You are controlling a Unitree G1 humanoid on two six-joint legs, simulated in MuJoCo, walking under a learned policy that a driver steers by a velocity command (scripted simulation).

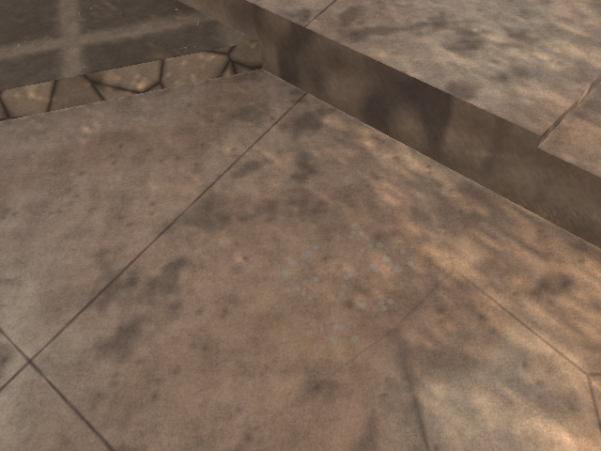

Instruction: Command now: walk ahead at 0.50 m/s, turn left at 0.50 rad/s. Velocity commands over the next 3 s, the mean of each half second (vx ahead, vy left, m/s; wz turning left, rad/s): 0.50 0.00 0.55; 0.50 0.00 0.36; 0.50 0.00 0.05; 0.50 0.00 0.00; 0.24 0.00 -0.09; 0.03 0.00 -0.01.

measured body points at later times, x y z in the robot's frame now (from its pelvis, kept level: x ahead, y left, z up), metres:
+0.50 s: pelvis +0.25 +0.08 -0.01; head +0.28 +0.10 +0.44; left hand +0.32 +0.37 -0.12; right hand +0.38 -0.18 -0.13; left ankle +0.24 +0.12 -0.75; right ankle +0.35 -0.08 -0.67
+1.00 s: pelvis +0.54 +0.12 +0.00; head +0.56 +0.12 +0.45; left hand +0.47 +0.39 -0.12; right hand +0.74 -0.07 -0.14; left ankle +0.45 +0.23 -0.67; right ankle +0.59 +0.06 -0.75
